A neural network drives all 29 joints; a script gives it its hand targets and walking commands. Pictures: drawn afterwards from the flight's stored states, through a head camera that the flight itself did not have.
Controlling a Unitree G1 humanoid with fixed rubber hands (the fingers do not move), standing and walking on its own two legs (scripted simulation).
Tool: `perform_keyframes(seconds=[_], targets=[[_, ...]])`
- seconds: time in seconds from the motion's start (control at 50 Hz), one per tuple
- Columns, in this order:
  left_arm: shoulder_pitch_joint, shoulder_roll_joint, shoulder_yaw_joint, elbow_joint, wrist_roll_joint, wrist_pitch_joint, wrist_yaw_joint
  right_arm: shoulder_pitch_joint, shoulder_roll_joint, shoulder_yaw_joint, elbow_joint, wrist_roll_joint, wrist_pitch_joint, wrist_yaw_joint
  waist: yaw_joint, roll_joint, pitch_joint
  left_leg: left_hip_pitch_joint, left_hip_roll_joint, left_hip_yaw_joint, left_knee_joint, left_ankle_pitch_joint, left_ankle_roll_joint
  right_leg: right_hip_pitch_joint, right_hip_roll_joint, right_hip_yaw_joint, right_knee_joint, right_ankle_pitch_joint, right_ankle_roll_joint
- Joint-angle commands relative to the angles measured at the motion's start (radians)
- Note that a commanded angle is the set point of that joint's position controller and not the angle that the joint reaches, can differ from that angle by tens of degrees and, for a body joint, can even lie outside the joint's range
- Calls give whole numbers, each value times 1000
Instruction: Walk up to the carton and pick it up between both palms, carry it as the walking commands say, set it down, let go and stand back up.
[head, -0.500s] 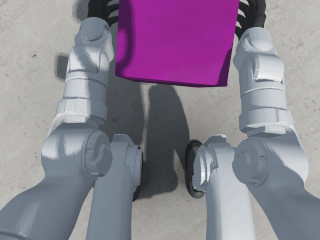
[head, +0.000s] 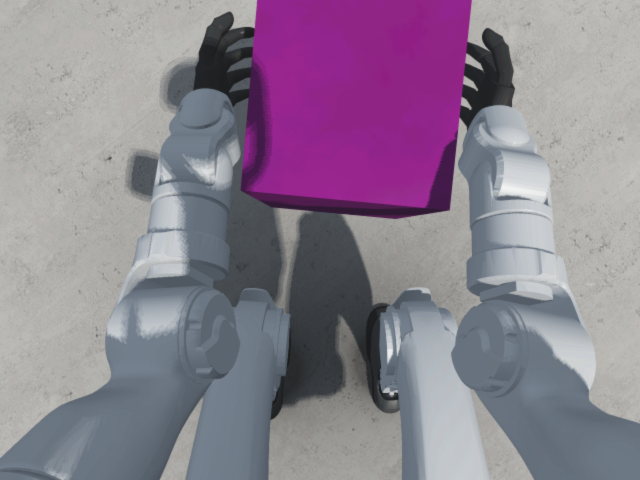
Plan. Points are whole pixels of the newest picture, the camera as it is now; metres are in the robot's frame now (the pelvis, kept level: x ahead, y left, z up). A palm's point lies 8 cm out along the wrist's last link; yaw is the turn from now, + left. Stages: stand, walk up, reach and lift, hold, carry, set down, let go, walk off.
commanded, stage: reach and lift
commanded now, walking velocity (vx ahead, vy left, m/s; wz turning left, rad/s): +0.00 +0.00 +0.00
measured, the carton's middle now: (345, 125) +0.52 -0.02 -0.17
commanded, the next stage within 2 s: none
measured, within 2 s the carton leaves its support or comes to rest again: neither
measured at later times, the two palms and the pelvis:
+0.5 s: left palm (196, 84) +0.51 +0.13 -0.01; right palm (525, 106) +0.49 -0.16 -0.02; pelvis +0.00 +0.00 +0.05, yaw +0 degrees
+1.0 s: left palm (160, 67) +0.49 +0.13 +0.06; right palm (581, 93) +0.47 -0.16 +0.06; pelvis +0.02 +0.00 +0.11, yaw +0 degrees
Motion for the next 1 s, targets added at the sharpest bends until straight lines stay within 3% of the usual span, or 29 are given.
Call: perform_keyframes(seconds=[0.0, 0.98], targets=[[-618, -1017, -446, 25, -127, -5, -240, -696, 1005, 509, 3, 143, -14, 275, -9, 19, -1128, 594, -114, 59, -203, 252, -1, 625, 126, -100, -148, 248, -7], [-319, -1164, -525, -30, -111, -6, -252, -376, 1170, 591, -23, 111, -8, 288, -10, 25, -1046, 924, -114, 7, -537, 291, -8, 968, 136, -57, -487, 282, -4]])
